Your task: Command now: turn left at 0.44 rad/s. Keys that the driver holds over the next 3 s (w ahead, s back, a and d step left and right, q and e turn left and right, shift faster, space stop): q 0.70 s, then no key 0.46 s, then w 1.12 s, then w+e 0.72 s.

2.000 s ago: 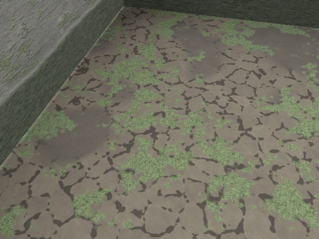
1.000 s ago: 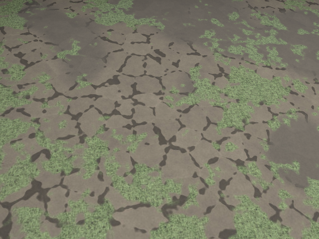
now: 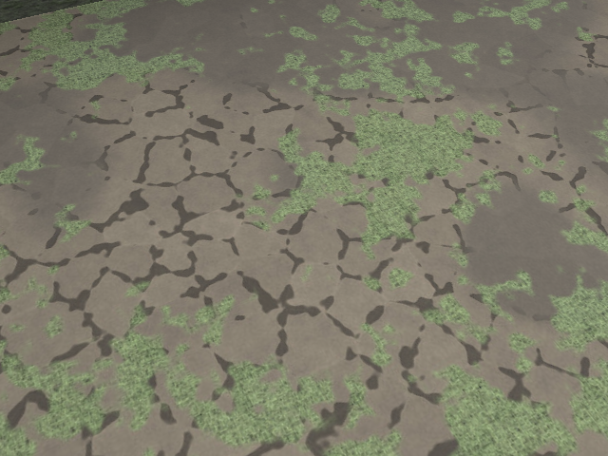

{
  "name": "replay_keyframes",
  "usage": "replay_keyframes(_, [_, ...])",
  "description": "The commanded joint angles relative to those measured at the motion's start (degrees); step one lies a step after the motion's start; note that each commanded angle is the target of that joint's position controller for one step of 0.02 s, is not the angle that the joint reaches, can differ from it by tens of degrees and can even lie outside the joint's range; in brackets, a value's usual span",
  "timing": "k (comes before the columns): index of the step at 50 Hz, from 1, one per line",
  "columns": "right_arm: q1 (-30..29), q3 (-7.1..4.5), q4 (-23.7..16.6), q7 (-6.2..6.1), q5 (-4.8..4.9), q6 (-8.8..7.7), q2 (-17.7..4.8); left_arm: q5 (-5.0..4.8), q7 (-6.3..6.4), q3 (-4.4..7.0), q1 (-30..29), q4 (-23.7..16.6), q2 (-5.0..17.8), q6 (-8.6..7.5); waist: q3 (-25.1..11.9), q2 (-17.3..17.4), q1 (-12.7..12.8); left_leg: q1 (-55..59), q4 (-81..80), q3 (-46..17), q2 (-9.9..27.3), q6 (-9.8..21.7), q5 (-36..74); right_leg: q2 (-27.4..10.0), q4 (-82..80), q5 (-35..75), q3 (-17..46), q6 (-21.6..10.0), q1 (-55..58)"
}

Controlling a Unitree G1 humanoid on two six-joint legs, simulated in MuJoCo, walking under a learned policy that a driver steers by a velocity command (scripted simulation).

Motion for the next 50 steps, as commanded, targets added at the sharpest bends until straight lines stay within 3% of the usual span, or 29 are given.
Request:
replay_keyframes(1, [1.33,-3.26,-2.61,0.03,-0.19,0.29,-10.05,-0.37,0.24,0.35,-0.49,-4.33,3.39,-1.11,-6.65,8.99,-0.03,14.05,-4.01,-17.87,12.48,9.04,27.05,0.68,-2.54,-0.17,-0.1,-0.06,-6.46])
replay_keyframes(4, [-3.4,-3.53,-3.67,0.59,0.25,0.78,-10.12,-0.02,0.7,0.11,4.91,-3.02,3.12,-1.41,-7.33,8.03,3.55,5.9,-2.57,-17.29,8.71,5.55,18.42,0.83,-17.81,8.55,-0.87,-0.99,6.99])
replay_keyframes(5, [-3.62,-3.21,-4.1,0.55,0.55,0.6,-8.91,0.5,1.32,0.64,6.42,-2.68,5.29,-1.59,-7.47,6.21,3.68,-0.73,-0.79,-16.15,6.37,2.96,9.05,-2.98,-22.44,11.1,1.71,-1.64,14.2])
replay_keyframes(6, [-1.37,-2.33,-4.58,0.62,0.62,0.3,-5.21,1.53,1.98,1.38,6.67,-3.22,9.79,-1.61,-7.23,-4.23,2.42,-9.28,8.55,-9.15,1.23,0.02,-8.07,-15.65,-26.95,9.99,12.61,-4.5,19.87])
replay_keyframes(7, [-0.91,-2.55,-5.53,0.26,0.47,0.4,-5.96,2.07,1.8,2.08,3.52,-4.28,13.98,-1.11,-4.77,-14.68,1.86,-15.85,19.66,3.37,-5.78,-1.23,-21.18,-26.95,-27.48,22.23,24.24,-11.33,14.89])
replay_keyframes(8, [-1.14,-3.35,-4.58,0.33,-1.02,0.64,-9.96,1.75,1.37,1.47,3.62,-4.42,10.54,-1.06,-3.81,-7.97,1.58,-15.07,30.09,3.67,-0.43,-1.46,-21.16,-27.63,-24.9,30.8,21.08,-14.82,12.27])
replay_keyframes(9, [-0.79,-3.61,-3.44,0.8,-0.86,1.02,-9.71,1.22,1.06,0.45,2.02,-4.84,7.03,-1.24,-2.89,-4.74,0.52,-14.65,34.21,3.46,0.02,-1.57,-18.45,-24.49,-23.6,34.37,15.8,-14.53,10.65])
replay_keyframes(10, [0.19,-3.35,-2.48,1.2,-0.6,1.47,-8.63,1.41,0.87,-0.01,0.5,-5.14,5.54,-1.17,-1.72,-4.49,-0.36,-14.32,37.09,4.15,0.35,-2.21,-15.32,-20.65,-22.91,36.77,10.07,-12.8,9.76])
replay_keyframes(12, [0.44,-2.71,-1.99,2.4,-0.35,2.13,-7.5,1.66,0.96,0.04,0.89,-4.6,5.78,-1.24,-1.32,-8.62,0.04,-16.09,37.49,6.0,0.4,-3.33,-12.18,-16.77,-21.43,43.45,4.0,-11.08,11.96])
replay_keyframes(13, [-0.76,-2.4,-2.27,2.69,-0.2,2.27,-7.15,1.67,0.91,0.15,2.6,-3.97,5.96,-1.2,-1.57,-8.84,0.98,-16.21,36.26,6.8,0.43,-3.9,-11.51,-16.28,-21.02,44.31,2.71,-10.94,13.08])
replay_keyframes(18, [-6.57,-1.07,-4.68,3.35,0.18,2.76,-5.55,1.37,0.46,0.86,6.53,-1.97,7.91,-1.23,-2.47,-9.69,3.3,-12.87,25.3,9.34,2.4,-4.27,-11.01,-18.83,-19.83,40.99,0.59,-11.65,15.03])
replay_keyframes(22, [-8.41,-0.67,-6.06,3.19,0.66,2.43,-5.48,1.35,-0.58,1.63,6.95,-1.43,9.79,-1.0,-3.11,-11.44,3.79,-5.24,16.29,13.11,2.03,-1.99,-12.61,-20.1,-17.57,39.97,-1.23,-10.57,12.05])
replay_keyframes(24, [-7.27,-0.63,-6.06,3.0,0.78,2.0,-5.2,1.12,-0.89,2.06,6.31,-1.11,10.54,-0.73,-3.61,-10.77,2.58,-1.56,8.86,14.35,1.42,-0.77,-9.93,-20.31,-14.23,37.27,-1.94,-9.03,11.64])
replay_keyframes(25, [-5.49,-0.61,-5.48,2.59,0.4,1.45,-5.09,0.81,-0.99,2.23,5.97,-0.98,10.71,-0.52,-4.21,-9.13,0.95,3.27,1.35,14.44,0.76,-0.18,-4.03,-19.3,-10.29,33.24,-3.92,-6.97,9.39])
replay_keyframes(26, [-3.96,-0.93,-5.09,1.96,-0.4,0.55,-6.67,1.0,-1.15,2.28,7.81,-0.37,10.01,-0.44,-5.68,-3.76,0.06,10.01,-5.7,9.17,2.77,0.59,2.31,-17.23,-3.06,24.98,-6.97,-3.89,4.68])
replay_keyframes(27, [-1.6,-2.06,-5.69,1.39,-1.05,-0.57,-13.35,1.91,-1.55,1.52,9.48,-2.46,6.08,0.04,-7.65,11.97,1.12,19.33,-8.7,-12.29,19.16,3.76,17.5,-10.87,13.31,-3.14,-12.37,0.28,-9.07])
replay_keyframes(28, [2.5,-3.55,-5.22,1.59,0.37,-0.41,-18.63,1.72,-1.22,0.63,3.54,-6.05,4.58,1.0,-8.06,14.71,-2.38,18.53,-6.51,-21.77,27.33,13.56,37.52,-4.02,20.29,-12.61,-6.88,0.95,-18.26])
replay_keyframes(29, [3.74,-3.19,-4.53,1.42,0.93,-0.12,-15.79,1.72,-1.13,0.77,1.54,-5.86,5.97,1.5,-7.21,8.02,-3.08,18.24,-6.25,-18.46,24.76,15.44,35.89,-5.77,25.31,-10.37,-2.66,0.89,-18.97])
replay_keyframes(30, [0.38,-2.09,-4.42,1.09,0.66,0.19,-12.79,1.16,-1.45,1.0,1.4,-5.02,5.93,1.46,-2.72,6.71,-1.05,14.37,-6.51,-13.66,20.97,14.08,33.01,-6.23,26.49,-6.02,-1.71,0.67,-19.19])
replay_keyframes(31, [-3.44,-1.48,-4.92,0.81,0.38,0.59,-10.84,0.9,-1.64,1.26,2.62,-3.82,6.61,1.13,-1.52,5.24,1.12,12.28,-7.09,-9.81,16.83,11.35,29.66,-7.07,24.02,-1.26,-0.99,0.68,-17.94])
replay_keyframes(32, [-5.06,-1.27,-5.24,0.48,0.57,0.7,-10.23,1.38,-1.83,1.53,4.18,-3.08,7.32,1.2,-1.63,6.66,2.13,11.38,-7.26,-7.83,14.63,10.03,30.16,-6.98,23.03,1.59,-1.38,0.95,-16.35])
replay_keyframes(34, [-4.25,-1.16,-4.87,0.45,0.63,0.48,-10.05,1.9,-2.03,1.49,6.0,-1.94,7.33,1.62,-4.02,5.93,2.47,11.01,-7.25,-6.89,13.12,9.57,31.29,-5.82,23.71,4.2,-1.71,1.35,-13.89])
replay_keyframes(36, [-3.19,-1.25,-4.23,0.56,0.8,0.11,-10.49,1.61,-2.11,1.31,5.88,-1.7,6.62,1.94,-4.64,4.99,2.24,11.76,-7.71,-7.38,12.97,9.57,29.07,-5.53,22.25,5.61,-1.51,1.59,-14.37])
replay_keyframes(44, [0.15,-0.23,-0.96,0.2,-0.38,-0.39,-9.7,1.43,-1.56,0.71,0.96,-1.25,5.14,2.24,-3.36,5.86,-0.18,9.46,-9.17,-10.61,13.57,9.7,17.66,-5.0,9.85,5.55,-0.74,1.26,-9.65])
replay_keyframes(50, [-1.17,0.7,1.08,-0.02,-1.06,-0.38,-8.94,0.59,-0.71,0.13,1.64,0.5,4.21,1.5,-2.57,6.17,0.63,4.38,-7.66,-12.92,13.02,9.55,16.45,-2.6,-3.8,2.5,-1.8,-1.16,2.45])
